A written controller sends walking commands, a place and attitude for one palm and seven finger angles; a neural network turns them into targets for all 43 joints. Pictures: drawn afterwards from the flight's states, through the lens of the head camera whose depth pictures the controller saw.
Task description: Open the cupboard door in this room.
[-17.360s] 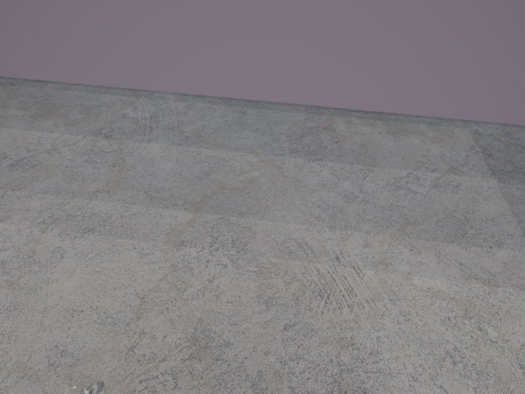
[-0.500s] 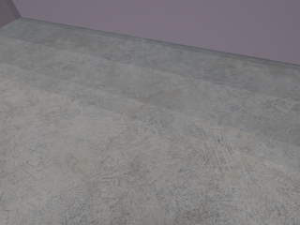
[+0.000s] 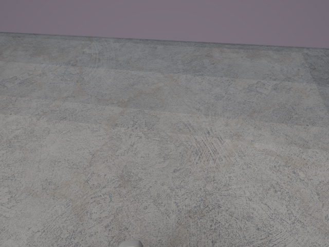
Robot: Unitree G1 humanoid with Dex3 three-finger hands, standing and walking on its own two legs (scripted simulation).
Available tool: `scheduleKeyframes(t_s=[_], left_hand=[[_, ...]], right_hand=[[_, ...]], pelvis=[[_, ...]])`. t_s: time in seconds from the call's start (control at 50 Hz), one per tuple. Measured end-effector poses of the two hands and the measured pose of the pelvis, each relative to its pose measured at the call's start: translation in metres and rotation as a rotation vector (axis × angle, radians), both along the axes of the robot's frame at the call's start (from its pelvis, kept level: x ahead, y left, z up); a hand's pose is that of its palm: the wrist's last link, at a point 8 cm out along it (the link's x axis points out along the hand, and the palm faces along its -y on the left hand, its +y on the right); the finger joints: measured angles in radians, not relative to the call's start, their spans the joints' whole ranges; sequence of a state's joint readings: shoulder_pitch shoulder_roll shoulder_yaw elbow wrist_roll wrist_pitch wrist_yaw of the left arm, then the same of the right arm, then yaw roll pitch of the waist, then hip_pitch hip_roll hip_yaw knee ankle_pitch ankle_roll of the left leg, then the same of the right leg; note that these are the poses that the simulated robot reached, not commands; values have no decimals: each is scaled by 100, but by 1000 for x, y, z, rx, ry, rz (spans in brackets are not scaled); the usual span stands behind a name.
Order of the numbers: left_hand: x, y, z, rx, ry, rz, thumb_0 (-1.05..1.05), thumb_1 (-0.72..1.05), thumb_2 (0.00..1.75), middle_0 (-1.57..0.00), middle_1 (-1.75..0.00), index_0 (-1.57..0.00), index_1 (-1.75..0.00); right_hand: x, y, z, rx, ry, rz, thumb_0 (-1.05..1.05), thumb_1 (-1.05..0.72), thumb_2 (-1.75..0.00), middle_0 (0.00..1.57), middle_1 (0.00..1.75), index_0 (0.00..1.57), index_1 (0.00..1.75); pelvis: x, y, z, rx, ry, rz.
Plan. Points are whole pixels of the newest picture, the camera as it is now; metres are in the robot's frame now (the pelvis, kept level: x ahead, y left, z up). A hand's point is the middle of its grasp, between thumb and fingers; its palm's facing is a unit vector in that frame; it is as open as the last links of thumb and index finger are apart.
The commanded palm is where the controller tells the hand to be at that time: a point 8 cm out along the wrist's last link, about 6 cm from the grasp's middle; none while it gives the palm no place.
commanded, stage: turn or walk to find it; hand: left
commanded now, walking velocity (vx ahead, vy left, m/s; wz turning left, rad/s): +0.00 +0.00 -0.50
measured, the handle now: out of the picture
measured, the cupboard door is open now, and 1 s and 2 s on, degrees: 0 0 0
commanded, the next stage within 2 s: none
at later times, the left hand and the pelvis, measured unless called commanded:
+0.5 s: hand out of the picture +0.11 +0.24 -0.15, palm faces -0.22 -0.95 -0.21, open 7.4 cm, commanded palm none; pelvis -0.02 +0.05 +0.02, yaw -15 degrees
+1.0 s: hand (129, 240) +0.15 +0.12 -0.14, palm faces -0.49 -0.83 -0.25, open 7.4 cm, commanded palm none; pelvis -0.04 +0.01 +0.01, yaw -30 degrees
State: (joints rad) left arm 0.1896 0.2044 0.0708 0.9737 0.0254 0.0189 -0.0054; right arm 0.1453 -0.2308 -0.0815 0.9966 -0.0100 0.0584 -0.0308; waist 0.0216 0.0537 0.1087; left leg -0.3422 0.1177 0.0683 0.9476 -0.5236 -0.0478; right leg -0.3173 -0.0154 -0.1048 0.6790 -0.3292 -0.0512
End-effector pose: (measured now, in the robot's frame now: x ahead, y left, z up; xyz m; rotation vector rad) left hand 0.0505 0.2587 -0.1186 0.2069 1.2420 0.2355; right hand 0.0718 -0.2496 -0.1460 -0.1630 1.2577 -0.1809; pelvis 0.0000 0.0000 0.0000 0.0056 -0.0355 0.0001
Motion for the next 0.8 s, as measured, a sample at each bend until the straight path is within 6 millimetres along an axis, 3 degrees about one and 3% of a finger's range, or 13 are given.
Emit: scheduleKeyframes(t_s=[0.12, 0.24, 0.4, 0.56, 0.68, 0.8], left_hand=[[15, -10, 12, -7, -5, -79, 0, 90, 90, -20, -30, -20, -30], [31, -8, 11, -32, -19, -155, 1, 90, 90, -20, -30, -20, -30], [51, 21, -12, -69, -17, -227, 1, 90, 90, -20, -30, -20, -30], [74, 30, 0, -78, 6, -319, 1, 90, 90, -20, -30, -20, -30], [95, 7, 1, -71, 21, -410, 1, 91, 90, -19, -30, -20, -30], [124, -47, 4, -62, -30, -545, 1, 91, 90, -19, -30, -19, -30]], right_hand=[[-22, -18, 19, -26, -2, -48, 0, -91, -90, 20, 29, 20, 29], [-41, -16, 32, -56, -23, -99, 0, -91, -90, 20, 29, 19, 29], [-67, 19, 39, -101, -63, -166, 0, -91, -90, 20, 29, 20, 29], [-116, 58, 48, -64, 7, -273, 0, -90, -90, 20, 30, 20, 30], [-150, 70, 39, -22, 38, -386, 0, -90, -90, 20, 30, 20, 30], [-196, 62, 17, 30, 88, -507, 0, -90, -90, 20, 30, 20, 30]], pelvis=[[-9, -2, 14, 17, 11, -60], [-14, 7, 17, 13, 22, -117], [-21, 41, 8, -8, 37, -199], [-19, 55, 22, -31, 38, -294], [-20, 51, 21, -23, 41, -369], [-27, 31, 11, -1, 39, -449]])
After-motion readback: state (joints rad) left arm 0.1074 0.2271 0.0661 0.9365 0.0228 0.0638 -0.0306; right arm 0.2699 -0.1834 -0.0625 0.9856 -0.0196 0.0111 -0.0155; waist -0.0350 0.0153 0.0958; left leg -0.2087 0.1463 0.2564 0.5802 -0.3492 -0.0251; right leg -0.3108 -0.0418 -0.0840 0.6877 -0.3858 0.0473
